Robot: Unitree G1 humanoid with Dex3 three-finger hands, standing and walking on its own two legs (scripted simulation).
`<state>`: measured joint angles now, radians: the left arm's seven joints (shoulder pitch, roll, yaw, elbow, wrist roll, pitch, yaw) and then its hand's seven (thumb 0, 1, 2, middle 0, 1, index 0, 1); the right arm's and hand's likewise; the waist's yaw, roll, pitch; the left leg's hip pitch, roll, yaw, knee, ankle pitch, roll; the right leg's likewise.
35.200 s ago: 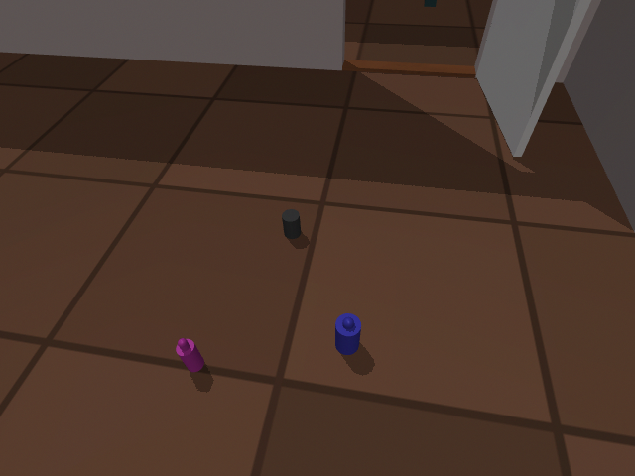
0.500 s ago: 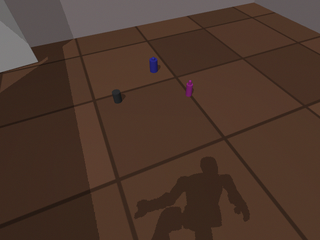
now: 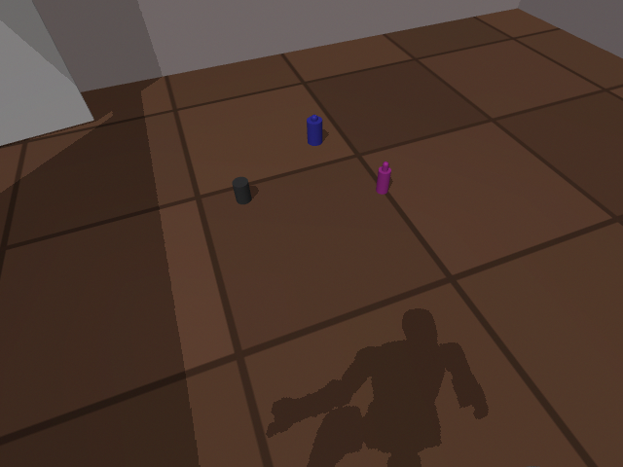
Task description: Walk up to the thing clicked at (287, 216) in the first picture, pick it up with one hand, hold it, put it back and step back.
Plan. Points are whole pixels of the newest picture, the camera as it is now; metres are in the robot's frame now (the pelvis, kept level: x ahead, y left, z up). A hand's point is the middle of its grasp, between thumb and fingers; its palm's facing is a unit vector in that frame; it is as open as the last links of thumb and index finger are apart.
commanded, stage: stand
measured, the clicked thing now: (242, 190) +1.40 +0.32 -0.73
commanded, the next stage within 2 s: none
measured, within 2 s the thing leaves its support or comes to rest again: neither
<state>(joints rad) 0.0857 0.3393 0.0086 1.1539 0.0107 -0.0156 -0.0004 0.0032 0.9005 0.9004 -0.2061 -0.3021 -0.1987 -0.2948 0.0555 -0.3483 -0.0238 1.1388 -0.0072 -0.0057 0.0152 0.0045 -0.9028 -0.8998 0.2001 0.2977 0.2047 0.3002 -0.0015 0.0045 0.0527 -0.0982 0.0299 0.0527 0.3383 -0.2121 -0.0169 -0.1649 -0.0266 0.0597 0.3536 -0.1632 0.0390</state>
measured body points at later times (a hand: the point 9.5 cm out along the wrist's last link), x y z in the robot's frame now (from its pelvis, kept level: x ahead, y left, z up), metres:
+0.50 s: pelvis +0.00 -0.01 +0.00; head +0.01 -0.01 +0.45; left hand +0.08 +0.29 -0.13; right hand +0.08 -0.31 -0.13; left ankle -0.02 +0.13 -0.75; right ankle +0.02 -0.14 -0.75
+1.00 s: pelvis +0.00 +0.00 +0.00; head +0.02 +0.00 +0.45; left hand +0.07 +0.30 -0.13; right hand +0.08 -0.30 -0.13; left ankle -0.02 +0.13 -0.75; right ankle +0.02 -0.14 -0.75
